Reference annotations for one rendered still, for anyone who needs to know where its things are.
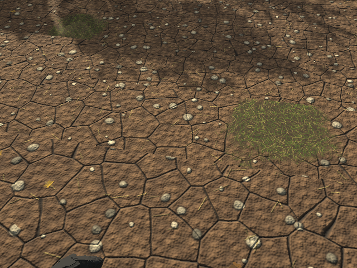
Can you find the robot left hand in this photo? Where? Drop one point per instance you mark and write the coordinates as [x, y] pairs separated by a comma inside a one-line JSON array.
[[73, 261]]

